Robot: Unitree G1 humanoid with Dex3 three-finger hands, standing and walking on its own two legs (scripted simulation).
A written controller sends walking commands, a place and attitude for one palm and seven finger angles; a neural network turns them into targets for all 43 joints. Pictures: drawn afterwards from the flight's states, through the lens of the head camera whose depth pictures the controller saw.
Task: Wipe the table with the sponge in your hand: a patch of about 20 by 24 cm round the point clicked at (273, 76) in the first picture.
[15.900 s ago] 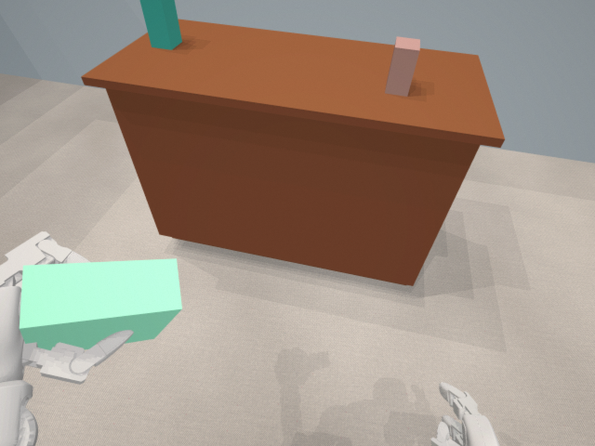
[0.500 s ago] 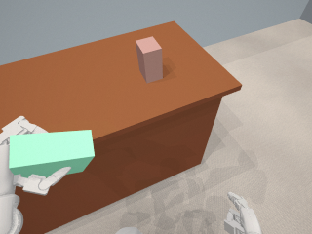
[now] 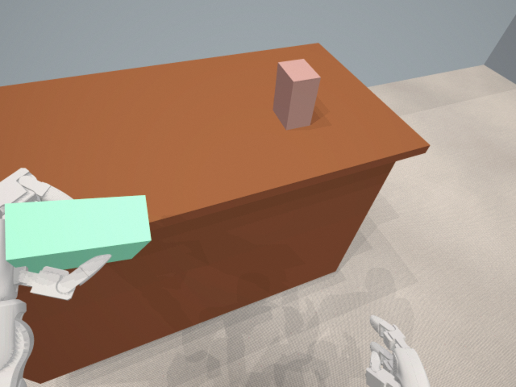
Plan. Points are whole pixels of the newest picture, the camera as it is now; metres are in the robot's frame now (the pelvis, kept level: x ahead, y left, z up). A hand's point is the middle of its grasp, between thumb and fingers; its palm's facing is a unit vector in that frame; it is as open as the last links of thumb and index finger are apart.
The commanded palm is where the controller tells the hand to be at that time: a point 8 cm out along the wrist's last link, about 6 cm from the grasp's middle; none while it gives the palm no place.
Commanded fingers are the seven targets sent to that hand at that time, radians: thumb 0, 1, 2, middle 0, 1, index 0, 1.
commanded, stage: come to a stop and stand still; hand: left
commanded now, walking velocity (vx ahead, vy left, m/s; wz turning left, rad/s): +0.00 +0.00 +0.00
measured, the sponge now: (101, 235) +0.25 +0.22 +0.15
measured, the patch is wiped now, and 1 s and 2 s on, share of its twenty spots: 0.00 0.00 0.00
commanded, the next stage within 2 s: look again from close up in 1.02 s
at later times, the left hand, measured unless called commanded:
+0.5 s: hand out of the picture +0.15 +0.31 +0.16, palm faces +0.46 -0.82 -0.34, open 9.3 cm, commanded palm +0.09 +0.33 +0.18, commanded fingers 0.00 0.10 1.30 -1.20 -1.60 -1.20 -1.60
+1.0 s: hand out of the picture +0.09 +0.34 +0.16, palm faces +0.56 -0.74 -0.37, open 9.3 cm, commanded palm +0.03 +0.36 +0.18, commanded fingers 0.00 0.10 1.30 -1.20 -1.60 -1.20 -1.60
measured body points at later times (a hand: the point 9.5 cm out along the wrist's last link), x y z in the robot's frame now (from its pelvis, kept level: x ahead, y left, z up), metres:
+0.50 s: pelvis -0.05 +0.04 +0.01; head -0.05 +0.06 +0.46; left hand +0.12 +0.35 +0.18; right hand +0.15 -0.17 -0.05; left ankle +0.03 +0.07 -0.73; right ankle -0.01 -0.12 -0.73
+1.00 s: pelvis -0.08 +0.05 +0.00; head -0.06 +0.08 +0.45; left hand +0.06 +0.38 +0.18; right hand +0.14 -0.13 -0.07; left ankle +0.03 +0.08 -0.73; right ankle -0.02 -0.10 -0.72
